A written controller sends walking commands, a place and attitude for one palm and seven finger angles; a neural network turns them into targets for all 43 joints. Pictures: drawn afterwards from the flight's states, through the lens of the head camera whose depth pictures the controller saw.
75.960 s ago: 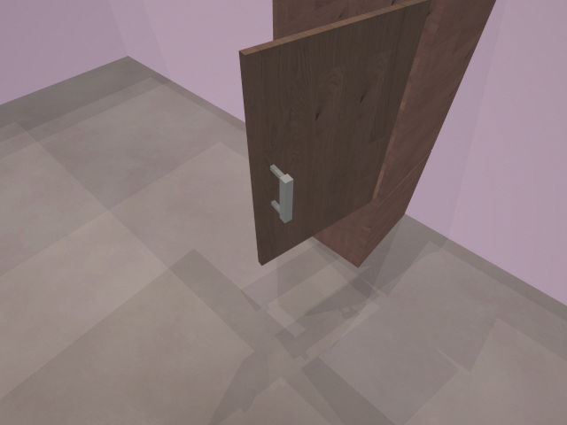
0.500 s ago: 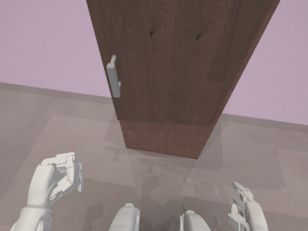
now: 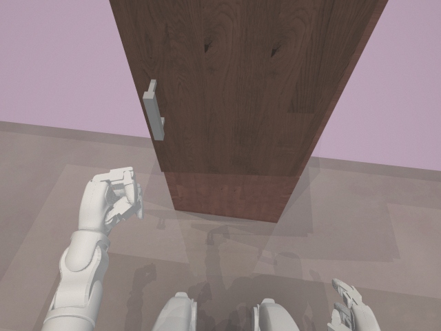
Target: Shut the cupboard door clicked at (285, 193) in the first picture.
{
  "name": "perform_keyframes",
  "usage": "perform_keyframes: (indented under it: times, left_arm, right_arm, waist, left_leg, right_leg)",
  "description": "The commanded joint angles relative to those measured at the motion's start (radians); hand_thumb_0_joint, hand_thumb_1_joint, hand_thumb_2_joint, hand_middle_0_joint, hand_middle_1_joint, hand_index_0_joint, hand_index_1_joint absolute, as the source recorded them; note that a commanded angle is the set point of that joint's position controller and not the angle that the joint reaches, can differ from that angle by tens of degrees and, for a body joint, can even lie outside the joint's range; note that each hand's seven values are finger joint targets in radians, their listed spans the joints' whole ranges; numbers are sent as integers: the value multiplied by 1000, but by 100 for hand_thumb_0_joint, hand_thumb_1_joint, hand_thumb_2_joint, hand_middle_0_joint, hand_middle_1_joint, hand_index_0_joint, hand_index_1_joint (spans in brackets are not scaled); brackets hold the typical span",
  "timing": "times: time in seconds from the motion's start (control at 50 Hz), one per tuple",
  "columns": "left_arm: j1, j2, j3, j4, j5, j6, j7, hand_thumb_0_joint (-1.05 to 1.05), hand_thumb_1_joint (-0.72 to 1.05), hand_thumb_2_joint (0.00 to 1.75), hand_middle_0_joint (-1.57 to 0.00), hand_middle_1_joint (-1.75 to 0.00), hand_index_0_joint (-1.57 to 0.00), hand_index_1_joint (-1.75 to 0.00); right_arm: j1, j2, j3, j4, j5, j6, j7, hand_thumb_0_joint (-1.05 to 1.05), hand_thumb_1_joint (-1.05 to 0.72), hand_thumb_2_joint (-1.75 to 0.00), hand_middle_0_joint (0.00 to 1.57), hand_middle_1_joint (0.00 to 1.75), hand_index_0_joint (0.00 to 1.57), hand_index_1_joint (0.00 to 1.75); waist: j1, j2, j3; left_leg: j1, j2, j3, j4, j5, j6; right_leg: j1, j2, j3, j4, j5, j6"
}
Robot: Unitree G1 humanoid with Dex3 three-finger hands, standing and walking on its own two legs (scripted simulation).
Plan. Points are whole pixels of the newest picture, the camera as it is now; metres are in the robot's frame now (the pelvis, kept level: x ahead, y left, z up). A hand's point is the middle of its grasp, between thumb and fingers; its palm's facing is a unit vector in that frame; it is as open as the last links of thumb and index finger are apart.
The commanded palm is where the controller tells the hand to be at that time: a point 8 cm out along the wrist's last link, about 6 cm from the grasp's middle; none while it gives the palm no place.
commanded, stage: bring the fist close to the handle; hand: left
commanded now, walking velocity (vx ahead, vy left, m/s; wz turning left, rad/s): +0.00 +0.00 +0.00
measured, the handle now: (156, 111) +0.55 +0.17 +0.05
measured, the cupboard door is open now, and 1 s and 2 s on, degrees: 6 6 0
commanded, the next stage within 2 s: push the door shut along its arc in 0.90 s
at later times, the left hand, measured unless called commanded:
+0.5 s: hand (164, 148) +0.44 +0.13 +0.06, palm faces +0.01 -1.00 -0.02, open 3.1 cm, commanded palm +0.42 +0.18 +0.05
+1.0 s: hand (165, 144) +0.45 +0.13 +0.05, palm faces +0.01 -1.00 -0.01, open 3.1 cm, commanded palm +0.42 +0.18 +0.05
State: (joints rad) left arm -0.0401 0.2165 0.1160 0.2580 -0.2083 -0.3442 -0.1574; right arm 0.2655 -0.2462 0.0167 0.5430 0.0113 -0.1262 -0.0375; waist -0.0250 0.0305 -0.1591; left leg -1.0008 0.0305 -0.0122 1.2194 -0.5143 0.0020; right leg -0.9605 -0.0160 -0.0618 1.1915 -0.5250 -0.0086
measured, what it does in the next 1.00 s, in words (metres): stands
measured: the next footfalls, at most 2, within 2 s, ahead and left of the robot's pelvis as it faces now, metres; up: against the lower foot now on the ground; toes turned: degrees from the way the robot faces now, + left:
none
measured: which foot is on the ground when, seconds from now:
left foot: down 0.00-1.00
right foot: down 0.00-1.00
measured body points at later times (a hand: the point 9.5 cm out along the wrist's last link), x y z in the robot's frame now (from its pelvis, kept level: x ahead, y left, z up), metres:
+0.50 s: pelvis +0.00 +0.00 +0.00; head +0.10 +0.00 +0.44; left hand +0.43 +0.18 +0.06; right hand +0.09 -0.26 -0.12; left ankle +0.04 +0.12 -0.64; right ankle +0.03 -0.12 -0.64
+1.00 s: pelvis +0.00 +0.00 +0.00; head +0.11 +0.00 +0.44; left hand +0.44 +0.18 +0.05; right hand +0.06 -0.27 -0.12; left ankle +0.04 +0.12 -0.64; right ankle +0.03 -0.12 -0.64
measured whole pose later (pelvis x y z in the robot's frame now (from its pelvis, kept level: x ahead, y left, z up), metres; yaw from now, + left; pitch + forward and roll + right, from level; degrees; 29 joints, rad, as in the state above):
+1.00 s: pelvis +0.00 +0.00 +0.00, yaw -1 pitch +21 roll -1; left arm -0.64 0.25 0.25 0.94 -0.12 -0.51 -0.09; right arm 0.32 -0.25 -0.02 0.64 -0.02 -0.01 0.00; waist -0.10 0.03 -0.15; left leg -1.07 0.04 0.01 1.20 -0.49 0.00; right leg -1.05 -0.01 -0.04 1.18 -0.50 -0.01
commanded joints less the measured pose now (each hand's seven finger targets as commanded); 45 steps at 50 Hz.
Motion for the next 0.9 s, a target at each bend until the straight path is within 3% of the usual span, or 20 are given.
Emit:
perform_keyframes:
  times: [0.0,0.1,0.18,0.22,0.26,0.3,0.34,0.38,0.42,0.46,0.48,0.5,0.52,0.62,0.68,0.72,0.74,0.78,0.84,0.88]
  left_arm:
    - [-308,101,36,-122,12,-97,15,0,90,90,-130,-150,-130,-150]
    - [-434,97,37,-45,29,-123,41,0,90,90,-130,-150,-130,-150]
    - [-528,104,52,54,41,-132,59,0,90,90,-130,-150,-130,-150]
    - [-571,140,85,94,48,-140,68,0,90,90,-130,-150,-130,-150]
    - [-664,108,56,147,56,-145,72,0,90,90,-130,-150,-130,-150]
    - [-701,108,66,200,59,-152,76,0,90,90,-130,-150,-130,-150]
    - [-769,147,104,267,62,-160,78,0,90,90,-130,-150,-130,-150]
    - [-850,139,95,315,68,-171,75,0,90,90,-130,-150,-130,-150]
    - [-889,188,133,341,73,-186,76,0,90,90,-130,-150,-130,-150]
    - [-940,159,114,398,80,-191,72,0,90,90,-130,-150,-130,-150]
    - [-966,183,132,446,86,-192,74,0,90,90,-130,-150,-130,-150]
    - [-962,176,135,462,86,-195,73,0,90,90,-130,-150,-130,-150]
    - [-926,207,169,469,84,-198,72,0,90,90,-130,-150,-130,-150]
    - [-855,243,214,475,76,-200,55,0,90,90,-130,-150,-130,-150]
    - [-903,232,193,445,81,-216,52,0,90,90,-130,-150,-130,-150]
    - [-951,196,164,383,73,-236,53,0,90,90,-130,-150,-130,-150]
    - [-927,225,191,393,71,-241,56,0,90,90,-130,-150,-130,-150]
    - [-942,210,171,414,75,-245,54,0,90,90,-130,-150,-130,-150]
    - [-979,211,160,453,88,-245,56,0,90,90,-130,-150,-130,-150]
    - [-995,171,126,466,92,-244,56,0,90,90,-130,-150,-130,-150]
  right_arm:
    - [-12,-137,-59,-114,-3,-33,-9,0,-90,-90,20,30,20,30]
    - [4,-138,-66,-88,-7,-17,-4,0,-90,-90,20,30,20,30]
    - [17,-137,-66,-69,-10,1,2,0,-90,-90,20,30,20,30]
    - [32,-142,-68,-63,-11,8,1,0,-90,-90,20,30,20,30]
    - [36,-137,-68,-46,-12,16,4,0,-90,-90,20,30,20,30]
    - [49,-138,-71,-39,-14,22,7,0,-90,-90,20,30,20,30]
    - [63,-142,-70,-23,-16,27,5,0,-90,-90,20,30,20,30]
    - [75,-140,-70,-12,-18,32,7,0,-90,-90,20,30,20,30]
    - [92,-146,-73,-11,-21,36,8,0,-90,-90,20,30,20,30]
    - [103,-142,-74,3,-23,42,14,0,-90,-90,20,30,20,30]
    - [111,-144,-74,10,-23,47,15,0,-90,-90,20,30,20,30]
    - [118,-145,-75,9,-27,51,18,0,-90,-90,20,30,20,30]
    - [127,-150,-78,-3,-27,52,20,0,-90,-90,20,30,20,30]
    - [143,-149,-78,-25,-27,79,29,0,-90,-90,20,30,20,30]
    - [142,-148,-81,-18,-25,90,29,0,-90,-90,20,30,20,30]
    - [148,-146,-86,-17,-26,84,27,0,-90,-90,20,30,20,30]
    - [147,-151,-88,-4,-28,85,27,0,-90,-90,20,30,20,30]
    - [146,-149,-87,6,-27,85,24,0,-90,-90,20,30,20,30]
    - [145,-153,-85,20,-27,86,21,0,-90,-90,20,30,20,30]
    - [143,-152,-85,19,-29,87,23,0,-90,-90,20,30,20,30]
  waist:
    - [-21,1,-269]
    - [-24,18,-324]
    - [-36,-17,-333]
    - [-33,-8,-345]
    - [-57,-1,-341]
    - [-58,-4,-356]
    - [-66,-33,-367]
    - [-82,-18,-364]
    - [-76,-4,-405]
    - [-91,9,-416]
    - [-93,-3,-391]
    - [-90,-2,-399]
    - [-69,4,-428]
    - [-56,-43,-446]
    - [-69,-34,-420]
    - [-85,1,-446]
    - [-71,5,-464]
    - [-89,-17,-426]
    - [-98,6,-392]
    - [-106,25,-389]
  left_leg:
    - [211,-26,-28,-195,165,14]
    - [246,-25,-21,-191,213,11]
    - [219,-26,-15,-190,212,13]
    - [216,-27,-15,-188,224,14]
    - [221,-25,-12,-182,224,13]
    - [220,-26,-10,-180,226,13]
    - [195,-27,-12,-173,220,15]
    - [187,-28,-8,-168,210,17]
    - [190,-30,-9,-161,230,18]
    - [200,-28,-8,-153,242,16]
    - [180,-26,-9,-153,223,15]
    - [174,-30,-6,-153,224,17]
    - [177,-32,-5,-153,242,18]
    - [131,-35,14,-159,263,25]
    - [140,-30,15,-167,227,23]
    - [194,-30,8,-164,254,25]
    - [204,-27,7,-163,260,20]
    - [188,-26,8,-165,239,22]
    - [196,-25,-1,-172,200,20]
    - [222,-23,-10,-179,200,17]
  right_leg:
    - [138,23,22,-181,166,-19]
    - [145,20,26,-174,220,-18]
    - [168,19,33,-176,239,-12]
    - [173,23,36,-174,251,-14]
    - [152,20,39,-177,262,-11]
    - [156,22,41,-177,268,-11]
    - [166,22,45,-175,270,-8]
    - [154,22,51,-178,267,-6]
    - [170,25,54,-169,287,-9]
    - [142,24,51,-163,299,-7]
    - [132,25,52,-166,281,-7]
    - [143,26,54,-168,283,-7]
    - [161,29,53,-160,297,-11]
    - [243,29,67,-168,356,-5]
    - [217,27,70,-181,316,-3]
    - [192,32,60,-174,329,-5]
    - [195,30,61,-174,331,-5]
    - [183,29,62,-182,316,-2]
    - [132,30,54,-186,260,-4]
    - [101,29,44,-185,245,-7]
